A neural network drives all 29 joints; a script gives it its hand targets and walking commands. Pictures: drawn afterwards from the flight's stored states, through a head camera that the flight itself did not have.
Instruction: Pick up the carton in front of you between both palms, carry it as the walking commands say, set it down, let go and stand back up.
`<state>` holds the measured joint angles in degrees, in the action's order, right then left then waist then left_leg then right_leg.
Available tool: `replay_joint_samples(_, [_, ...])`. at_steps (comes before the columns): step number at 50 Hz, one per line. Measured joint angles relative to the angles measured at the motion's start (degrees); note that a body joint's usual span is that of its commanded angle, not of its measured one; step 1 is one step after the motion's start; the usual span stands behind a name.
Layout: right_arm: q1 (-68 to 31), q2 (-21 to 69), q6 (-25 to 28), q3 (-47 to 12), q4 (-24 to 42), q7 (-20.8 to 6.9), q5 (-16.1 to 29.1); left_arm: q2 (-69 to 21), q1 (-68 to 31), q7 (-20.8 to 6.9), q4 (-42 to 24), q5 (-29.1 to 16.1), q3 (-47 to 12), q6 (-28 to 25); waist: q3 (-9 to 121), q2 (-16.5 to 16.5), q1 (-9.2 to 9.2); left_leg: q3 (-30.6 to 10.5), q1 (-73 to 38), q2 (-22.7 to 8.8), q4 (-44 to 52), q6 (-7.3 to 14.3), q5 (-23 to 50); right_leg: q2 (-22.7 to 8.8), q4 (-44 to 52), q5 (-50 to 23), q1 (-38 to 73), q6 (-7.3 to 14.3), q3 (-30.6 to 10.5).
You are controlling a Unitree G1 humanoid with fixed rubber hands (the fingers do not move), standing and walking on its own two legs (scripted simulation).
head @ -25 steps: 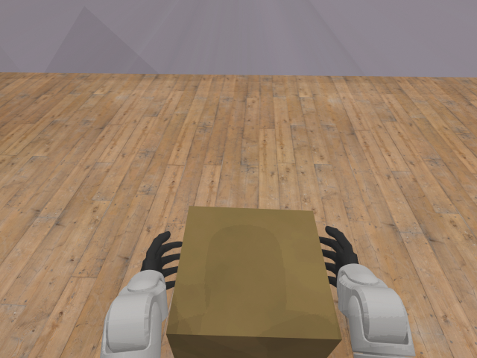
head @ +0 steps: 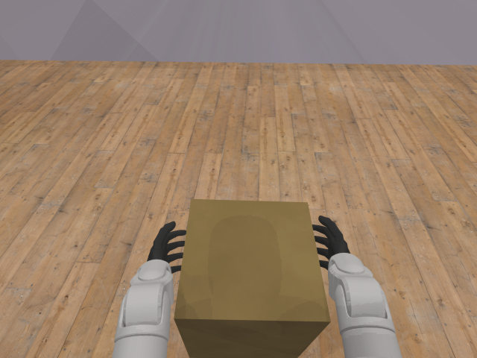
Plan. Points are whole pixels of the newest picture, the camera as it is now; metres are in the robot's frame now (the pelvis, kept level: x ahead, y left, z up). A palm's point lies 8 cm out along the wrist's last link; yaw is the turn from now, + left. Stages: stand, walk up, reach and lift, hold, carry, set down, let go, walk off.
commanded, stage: carry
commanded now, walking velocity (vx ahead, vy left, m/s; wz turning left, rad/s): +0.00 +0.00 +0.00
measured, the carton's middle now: (246, 283) +0.29 +0.00 -0.05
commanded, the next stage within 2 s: hold in 0.16 s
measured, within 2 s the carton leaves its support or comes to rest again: neither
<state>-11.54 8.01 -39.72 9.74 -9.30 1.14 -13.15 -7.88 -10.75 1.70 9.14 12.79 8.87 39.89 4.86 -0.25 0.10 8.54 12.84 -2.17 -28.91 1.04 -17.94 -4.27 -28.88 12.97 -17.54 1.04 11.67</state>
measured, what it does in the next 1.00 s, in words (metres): shifts its weight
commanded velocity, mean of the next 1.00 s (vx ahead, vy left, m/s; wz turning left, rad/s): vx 0.00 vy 0.00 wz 0.00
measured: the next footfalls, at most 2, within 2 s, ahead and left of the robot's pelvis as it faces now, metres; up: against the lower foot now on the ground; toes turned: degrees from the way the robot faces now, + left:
none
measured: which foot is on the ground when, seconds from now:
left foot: down 0.00-1.00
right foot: down 0.00-1.00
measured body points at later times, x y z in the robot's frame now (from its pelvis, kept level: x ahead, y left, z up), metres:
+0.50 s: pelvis -0.03 +0.00 +0.01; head -0.06 -0.01 +0.46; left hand +0.25 +0.16 +0.03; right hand +0.27 -0.14 +0.04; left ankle -0.03 +0.10 -0.74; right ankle +0.02 -0.12 -0.74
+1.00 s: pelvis -0.05 -0.03 +0.00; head -0.11 -0.04 +0.45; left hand +0.23 +0.15 +0.05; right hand +0.27 -0.15 +0.05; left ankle -0.03 +0.10 -0.74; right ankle +0.02 -0.12 -0.74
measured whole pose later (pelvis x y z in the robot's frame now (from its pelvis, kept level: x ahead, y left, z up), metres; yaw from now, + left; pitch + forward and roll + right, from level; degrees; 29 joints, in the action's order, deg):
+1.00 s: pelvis -0.05 -0.03 +0.00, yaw +6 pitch -10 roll +0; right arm -18.4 9.6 -41.3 16.0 -18.6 -1.0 -18.2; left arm -9.3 -17.5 -1.3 19.9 17.9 16.0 40.0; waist -1.6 -1.2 -0.4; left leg -2.0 3.1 0.0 -26.1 0.2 -13.1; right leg 1.4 -24.8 9.7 -5.0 2.0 2.0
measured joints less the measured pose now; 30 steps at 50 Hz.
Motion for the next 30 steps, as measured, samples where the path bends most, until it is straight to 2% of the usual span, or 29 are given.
replay_joint_samples(9, [0.67, -0.08, -2.13, -0.48, 1.05, 0.03, 0.10, 0.08, 0.71, -0.01, -0.92, -0.09, -0.52, 1.98, -0.45, -0.24, 0.01, 0.02, -1.01, -0.06, 0.20, 0.13, 0.11, 0.22, 0.54, -0.45, 1.11, 0.27, -0.11])
replay_joint_samples(10, [0.85, -0.10, -2.16, -0.71, 1.64, 0.01, 0.05, 0.10, 0.96, -0.07, -1.37, -0.01, -0.72, 1.82, -2.13, -0.68, -0.07, -1.69, -2.69, 0.34, 1.23, 0.18, 3.30, 1.26, 2.03, -2.20, 3.00, 0.09, -2.19])
replay_joint_samples(11, [1.32, -0.18, -2.00, -1.03, 2.21, -0.02, -0.07, 0.13, 1.21, -0.18, -1.70, 0.03, -0.96, 1.63, -3.53, -0.68, -0.23, -2.84, -4.42, 0.87, 2.25, 0.26, 3.18, 2.11, 3.37, -3.77, 4.83, -0.22, -4.53])
replay_joint_samples(13, [2.16, -0.31, -1.76, -1.36, 2.84, 0.04, -0.05, 0.19, 1.60, -0.30, -1.76, 0.20, -1.47, 1.27, -5.44, -0.77, -0.48, -4.38, -7.13, 1.53, 4.55, 0.31, 2.35, 2.91, 5.45, -2.69, 7.63, -0.53, -6.72])
replay_joint_samples(15, [2.60, -0.38, -1.59, -1.35, 3.07, 0.24, 0.23, 0.19, 1.57, -0.37, -1.34, 0.11, -1.55, 0.91, -6.70, -0.56, -0.83, -5.28, -8.67, 2.12, 6.25, 0.27, 3.30, 3.41, 7.08, -4.88, 9.56, -0.89, -9.20])
replay_joint_samples(17, [2.50, -0.35, -1.43, -1.18, 2.69, 0.29, 0.21, 0.18, 1.41, -0.39, -0.66, 0.10, -1.42, 0.52, -7.44, -0.53, -0.67, -5.91, -9.49, 2.46, 7.09, 0.29, 4.26, 3.59, 7.78, -3.57, 10.70, -1.07, -10.27])
replay_joint_samples(22, [1.11, -0.16, -1.20, -0.94, 0.68, 0.10, -0.42, 0.12, 0.95, -0.44, 0.27, 0.21, -0.33, 0.39, -8.30, -0.63, 0.11, -6.46, -10.38, 2.55, 7.04, 0.21, 5.09, 3.58, 8.11, -4.43, 11.94, -1.12, -10.06])
replay_joint_samples(30, [-1.79, 0.35, -1.76, 1.33, -2.81, -0.61, -2.28, -0.40, -2.19, -1.23, 4.26, 1.86, 1.80, 0.76, -8.45, -0.79, -0.14, -7.14, -10.31, 2.55, 5.05, 0.08, 5.40, 3.54, 6.37, -4.59, 12.21, -0.71, -9.49])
